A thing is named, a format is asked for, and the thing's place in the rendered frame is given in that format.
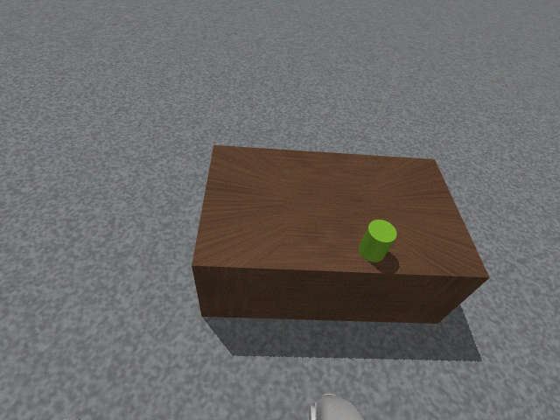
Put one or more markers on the can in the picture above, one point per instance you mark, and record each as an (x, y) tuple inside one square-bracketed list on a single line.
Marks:
[(377, 240)]

